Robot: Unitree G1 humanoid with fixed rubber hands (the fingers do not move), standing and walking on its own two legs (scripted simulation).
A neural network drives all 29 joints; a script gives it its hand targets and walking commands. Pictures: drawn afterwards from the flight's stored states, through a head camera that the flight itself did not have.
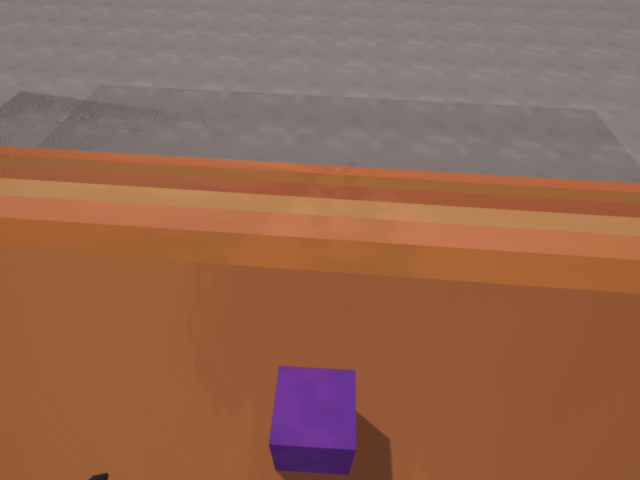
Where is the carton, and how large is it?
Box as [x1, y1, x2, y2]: [269, 366, 355, 474]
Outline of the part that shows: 279,366 269,438 269,446 275,469 348,474 355,452 354,370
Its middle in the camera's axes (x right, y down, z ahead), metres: -0.01 +0.50 +1.08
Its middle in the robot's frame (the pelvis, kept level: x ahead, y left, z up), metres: +0.42 +0.02 -0.66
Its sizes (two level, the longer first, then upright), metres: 0.210 0.200 0.250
